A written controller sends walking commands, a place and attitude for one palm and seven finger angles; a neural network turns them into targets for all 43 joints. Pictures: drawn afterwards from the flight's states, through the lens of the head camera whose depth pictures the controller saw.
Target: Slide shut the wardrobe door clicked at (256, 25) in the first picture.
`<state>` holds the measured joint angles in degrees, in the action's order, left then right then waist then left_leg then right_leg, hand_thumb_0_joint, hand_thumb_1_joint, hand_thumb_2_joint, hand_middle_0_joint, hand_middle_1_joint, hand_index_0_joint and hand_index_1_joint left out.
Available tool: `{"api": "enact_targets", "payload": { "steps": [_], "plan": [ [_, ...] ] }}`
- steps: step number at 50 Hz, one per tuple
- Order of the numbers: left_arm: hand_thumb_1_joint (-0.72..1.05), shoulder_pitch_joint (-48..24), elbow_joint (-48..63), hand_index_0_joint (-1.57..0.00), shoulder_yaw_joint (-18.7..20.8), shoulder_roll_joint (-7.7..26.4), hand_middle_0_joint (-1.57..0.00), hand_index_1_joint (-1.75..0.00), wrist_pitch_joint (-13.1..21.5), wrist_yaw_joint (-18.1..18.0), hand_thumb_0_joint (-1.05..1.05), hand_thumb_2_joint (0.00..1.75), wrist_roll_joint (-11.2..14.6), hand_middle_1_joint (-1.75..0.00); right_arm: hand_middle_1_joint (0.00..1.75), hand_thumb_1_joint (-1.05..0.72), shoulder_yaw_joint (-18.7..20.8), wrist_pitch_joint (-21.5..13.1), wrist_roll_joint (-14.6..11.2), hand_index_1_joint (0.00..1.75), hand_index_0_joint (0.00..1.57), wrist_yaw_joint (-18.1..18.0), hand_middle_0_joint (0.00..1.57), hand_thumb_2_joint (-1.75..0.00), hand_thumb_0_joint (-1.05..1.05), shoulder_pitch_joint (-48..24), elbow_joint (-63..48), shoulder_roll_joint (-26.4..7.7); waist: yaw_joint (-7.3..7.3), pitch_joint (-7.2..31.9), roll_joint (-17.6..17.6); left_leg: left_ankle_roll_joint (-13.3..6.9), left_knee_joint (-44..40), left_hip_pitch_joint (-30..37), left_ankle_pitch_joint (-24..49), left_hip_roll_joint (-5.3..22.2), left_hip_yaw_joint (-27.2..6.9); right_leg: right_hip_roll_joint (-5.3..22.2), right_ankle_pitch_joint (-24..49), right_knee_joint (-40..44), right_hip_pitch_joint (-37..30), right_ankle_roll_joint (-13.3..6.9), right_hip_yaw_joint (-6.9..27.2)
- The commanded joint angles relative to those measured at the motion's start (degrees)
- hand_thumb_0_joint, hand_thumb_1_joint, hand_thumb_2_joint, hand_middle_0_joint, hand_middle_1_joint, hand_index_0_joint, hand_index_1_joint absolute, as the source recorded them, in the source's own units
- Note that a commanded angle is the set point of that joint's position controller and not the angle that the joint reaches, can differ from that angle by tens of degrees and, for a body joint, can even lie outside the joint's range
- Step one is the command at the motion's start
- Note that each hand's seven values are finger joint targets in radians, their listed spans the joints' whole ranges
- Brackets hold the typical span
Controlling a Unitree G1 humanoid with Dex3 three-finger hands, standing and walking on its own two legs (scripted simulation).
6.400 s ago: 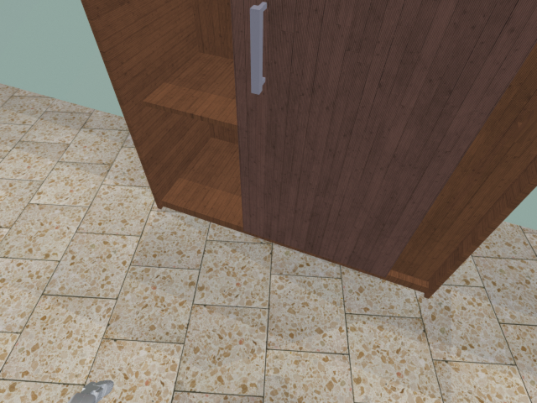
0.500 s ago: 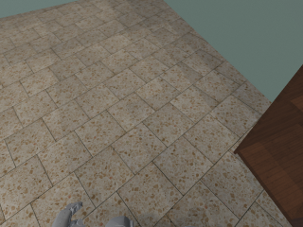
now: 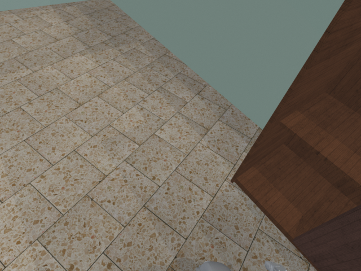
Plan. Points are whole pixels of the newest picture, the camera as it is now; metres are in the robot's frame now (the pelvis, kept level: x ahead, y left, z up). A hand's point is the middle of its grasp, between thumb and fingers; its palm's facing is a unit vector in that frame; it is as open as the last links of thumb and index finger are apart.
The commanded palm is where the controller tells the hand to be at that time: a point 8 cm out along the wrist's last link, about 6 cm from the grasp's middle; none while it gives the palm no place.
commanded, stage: turn to face it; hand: right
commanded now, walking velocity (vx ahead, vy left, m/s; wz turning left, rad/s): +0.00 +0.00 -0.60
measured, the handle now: out of the picture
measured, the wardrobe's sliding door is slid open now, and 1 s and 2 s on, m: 0.44 0.44 0.44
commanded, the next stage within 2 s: take the last steps up to it in 1.18 s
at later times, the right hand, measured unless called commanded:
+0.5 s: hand out of the picture -0.06 -0.27 -0.18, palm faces +0.37 +0.89 -0.26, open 7.4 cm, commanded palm none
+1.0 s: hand out of the picture -0.01 -0.23 -0.13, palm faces +0.56 +0.77 -0.31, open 7.4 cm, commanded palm none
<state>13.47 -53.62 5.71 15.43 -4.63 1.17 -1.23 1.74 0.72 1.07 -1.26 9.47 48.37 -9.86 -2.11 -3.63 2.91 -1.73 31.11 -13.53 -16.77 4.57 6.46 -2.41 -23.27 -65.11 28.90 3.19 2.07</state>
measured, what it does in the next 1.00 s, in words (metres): steps on the spot, turning right: right foot, then left foot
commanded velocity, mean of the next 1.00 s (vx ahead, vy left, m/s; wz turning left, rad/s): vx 0.00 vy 0.00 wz -0.56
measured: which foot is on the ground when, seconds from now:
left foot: down 0.00-0.36, up 0.38-0.86, down 0.88-1.00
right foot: up 0.00-0.34, down 0.36-0.88, up 0.90-1.00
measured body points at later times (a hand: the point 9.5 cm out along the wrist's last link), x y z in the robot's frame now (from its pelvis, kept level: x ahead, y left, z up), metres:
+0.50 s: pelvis -0.02 -0.05 -0.01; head +0.01 -0.09 +0.44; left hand +0.18 +0.16 -0.12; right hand -0.08 -0.32 -0.16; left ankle +0.00 +0.10 -0.67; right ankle -0.04 -0.13 -0.74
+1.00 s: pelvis +0.00 +0.01 +0.00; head +0.04 +0.03 +0.45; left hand +0.17 +0.20 -0.17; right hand -0.04 -0.27 -0.11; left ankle +0.06 +0.08 -0.74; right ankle -0.09 -0.11 -0.67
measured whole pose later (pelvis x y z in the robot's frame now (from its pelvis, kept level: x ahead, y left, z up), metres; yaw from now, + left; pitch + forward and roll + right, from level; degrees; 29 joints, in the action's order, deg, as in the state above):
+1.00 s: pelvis +0.00 +0.01 +0.00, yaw -36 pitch -1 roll -2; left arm 15.1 -54.7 5.5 15.1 -4.7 0.7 -1.3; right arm 1.7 1.0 0.8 -1.2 8.9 48.4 -10.2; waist -2.5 -2.8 3.6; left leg -1.8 30.8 -13.3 -16.7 2.9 4.6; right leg -4.7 -24.0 -60.3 26.8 1.7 4.8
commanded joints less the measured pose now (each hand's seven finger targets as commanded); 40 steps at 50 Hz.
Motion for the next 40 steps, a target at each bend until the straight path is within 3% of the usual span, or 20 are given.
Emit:
{"api": "enact_targets", "payload": {
  "steps": [1,5,9,12,14,15,16,17,18,19,20,21,23,24,26,27,31,35,40],
  "plan": [
    [0.90,-0.6,3.7,-0.20,1.0,3.2,-0.20,-0.30,0.8,0.8,0.00,0.90,-0.2,-0.30,0.30,-0.90,2.8,-1.5,0.0,0.30,0.20,-0.8,0.20,-0.90,0.00,0.3,-3.7,-10.7,1.21,1.1,-13.1,-2.6,-14.3,3.0,11.4,12.7,-6.2,4.0,4.7,-5.4,4.4,1.4,-0.9],
    [0.90,-4.0,4.2,-0.20,0.7,3.5,-0.20,-0.30,0.6,0.8,0.00,0.90,-0.1,-0.30,0.30,-0.90,3.2,-1.3,0.2,0.30,0.20,-0.9,0.20,-0.90,0.00,4.0,-1.9,-11.6,3.00,1.3,-13.6,-3.9,-14.5,7.1,11.4,14.8,-4.9,5.1,2.8,0.4,4.7,2.0,-2.1],
    [0.90,-7.3,4.9,-0.20,0.1,2.7,-0.20,-0.30,0.8,0.7,0.00,0.90,0.1,-0.30,0.30,-0.90,3.6,-1.0,0.5,0.30,0.20,-0.8,0.20,-0.90,0.00,6.3,-0.6,-13.0,4.30,2.5,-13.1,-5.1,-12.9,8.5,16.4,16.7,-3.2,5.4,-0.2,8.5,1.9,1.7,-4.4],
    [0.90,-7.9,5.4,-0.20,-0.6,2.2,-0.20,-0.30,1.7,0.7,0.00,0.90,0.5,-0.30,0.30,-0.90,4.2,-0.8,0.7,0.30,0.20,-0.7,0.20,-0.90,0.00,6.7,-0.1,-14.2,4.78,5.0,-14.9,-5.6,-9.4,10.5,22.7,18.0,-1.4,5.5,-2.0,17.7,-1.9,0.9,-6.6],
    [0.90,-6.6,5.6,-0.20,-0.9,2.0,-0.20,-0.30,2.3,0.5,0.00,0.90,0.6,-0.30,0.30,-0.90,4.6,-0.6,0.8,0.30,0.20,-0.6,0.20,-0.90,0.00,6.8,0.3,-14.9,4.62,6.9,-15.3,-4.9,-5.9,11.1,26.6,18.4,0.3,4.7,-1.2,24.1,-5.9,0.0,-8.2],
    [0.90,-5.8,5.5,-0.20,-0.9,2.4,-0.20,-0.30,2.6,0.4,0.00,0.90,0.6,-0.30,0.30,-0.90,4.6,-0.4,0.7,0.30,0.20,-0.4,0.20,-0.90,0.00,7.0,0.8,-14.8,4.16,7.6,-14.5,-3.7,-3.3,10.6,27.0,18.0,1.6,4.2,1.3,29.2,-8.8,-0.4,-8.7],
    [0.90,-3.8,5.1,-0.20,-0.7,3.2,-0.20,-0.30,2.8,0.4,0.00,0.90,0.5,-0.30,0.30,-0.90,4.7,-0.2,0.3,0.30,0.20,-0.3,0.20,-0.90,0.00,6.8,1.0,-14.9,2.79,8.4,-12.7,-1.7,0.1,8.2,24.9,17.0,3.8,3.8,7.1,34.9,-13.7,-0.9,-9.0],
    [0.90,-0.4,4.4,-0.20,0.0,5.6,-0.20,-0.30,3.3,0.4,0.00,0.90,0.4,-0.30,0.30,-0.90,4.6,0.1,-0.2,0.30,0.20,-0.1,0.20,-0.90,0.00,6.6,0.7,-13.9,0.65,10.4,-6.8,0.9,8.1,2.1,19.9,15.3,5.3,5.5,15.6,41.9,-22.5,-2.0,-5.7],
    [0.90,3.1,4.2,-0.20,1.6,12.4,-0.20,-0.30,3.9,0.0,0.00,0.90,0.0,-0.30,0.30,-0.90,4.1,0.3,-0.6,0.30,0.20,0.3,0.20,-0.90,0.00,6.3,-1.2,-10.5,-1.49,12.1,10.6,5.7,21.0,-14.6,-6.0,7.4,6.7,19.8,34.4,44.2,-33.1,-8.3,13.9],
    [0.90,6.3,3.0,-0.20,2.3,15.8,-0.20,-0.30,3.5,-0.6,0.00,0.90,0.6,-0.30,0.30,-0.90,2.9,0.7,-0.2,0.30,0.20,0.2,0.20,-0.90,0.00,2.4,-3.5,-8.7,-2.99,11.4,14.9,7.2,30.0,-22.0,-23.2,3.6,1.4,27.1,52.8,43.7,-33.2,-14.4,20.2],
    [0.90,7.0,2.3,-0.20,1.8,15.1,-0.20,-0.30,3.3,-0.7,0.00,0.90,0.4,-0.30,0.30,-0.90,2.9,1.1,0.1,0.30,0.20,0.1,0.20,-0.90,0.00,0.2,-4.1,-10.2,-3.04,10.2,7.9,6.3,34.1,-20.9,-20.4,4.5,-1.8,27.2,48.4,42.5,-30.3,-15.9,15.7],
    [0.90,4.6,2.7,-0.20,1.3,12.4,-0.20,-0.30,3.7,-1.4,0.00,0.90,0.2,-0.30,0.30,-0.90,3.2,1.4,0.2,0.30,0.20,-0.2,0.20,-0.90,0.00,-0.2,-2.8,-9.2,-2.22,8.8,11.2,6.5,35.5,-22.2,-16.7,4.4,-3.8,22.8,45.8,43.5,-28.0,-14.3,14.9],
    [0.90,-2.1,4.6,-0.20,0.2,9.9,-0.20,-0.30,3.7,-1.9,0.00,0.90,0.1,-0.30,0.30,-0.90,3.7,1.3,-0.1,0.30,0.20,0.4,0.20,-0.90,0.00,0.6,-1.1,-10.4,0.28,4.6,8.6,6.8,37.5,-20.9,-8.9,3.9,-5.3,17.8,40.2,44.0,-22.7,-12.2,10.6],
    [0.90,-3.5,5.1,-0.20,-0.1,9.1,-0.20,-0.30,3.9,-1.8,0.00,0.90,0.2,-0.30,0.30,-0.90,3.7,1.3,-0.1,0.30,0.20,0.6,0.20,-0.90,0.00,1.7,-0.5,-10.4,1.20,4.0,7.3,6.9,37.3,-19.8,-6.7,3.3,-5.1,15.9,39.2,44.4,-21.5,-11.4,9.2],
    [0.90,-3.6,5.6,-0.20,-0.2,9.0,-0.20,-0.30,4.2,-1.8,0.00,0.90,0.3,-0.30,0.30,-0.90,3.7,1.1,-0.1,0.30,0.20,0.8,0.20,-0.90,0.00,3.3,0.1,-10.3,1.72,5.9,5.1,7.3,36.0,-18.4,-4.4,2.6,-5.3,14.6,36.7,44.9,-22.0,-11.2,8.5],
    [0.90,-3.1,5.5,-0.20,-0.1,8.9,-0.20,-0.30,4.2,-1.7,0.00,0.90,0.3,-0.30,0.30,-0.90,3.7,1.2,-0.1,0.30,0.20,0.6,0.20,-0.90,0.00,2.8,0.1,-10.3,1.52,6.0,3.8,7.5,35.2,-18.1,-3.9,2.3,-5.5,14.4,35.4,45.2,-22.0,-11.5,9.4],
    [0.90,-1.2,5.1,-0.20,0.2,9.0,-0.20,-0.30,3.9,-1.6,0.00,0.90,0.1,-0.30,0.30,-0.90,3.6,1.2,-0.2,0.30,0.20,0.4,0.20,-0.90,0.00,0.2,-1.3,-10.0,0.61,5.4,4.4,7.7,30.0,-17.8,-4.5,1.5,-6.6,14.5,29.5,46.3,-21.8,-13.0,14.0],
    [0.90,1.2,4.5,-0.20,0.7,9.1,-0.20,-0.30,3.7,-1.6,0.00,0.90,-0.2,-0.30,0.30,-0.90,3.3,0.8,-0.5,0.30,0.20,0.2,0.20,-0.90,0.00,-4.1,-3.5,-9.3,-0.93,6.0,5.3,7.3,22.6,-16.9,-8.1,-0.4,-7.2,14.4,32.8,44.4,-23.8,-14.3,19.2],
    [0.90,-0.4,5.1,-0.20,1.1,9.1,-0.20,-0.30,3.2,-1.6,0.00,0.90,-0.3,-0.30,0.30,-0.90,2.9,0.2,-1.1,0.30,0.20,-0.2,0.20,-0.90,0.00,-1.6,-4.0,-8.6,0.64,8.4,6.0,6.0,8.7,-6.3,-7.3,-3.7,-6.7,12.4,39.3,40.2,-19.9,-13.6,22.1]
  ]
}}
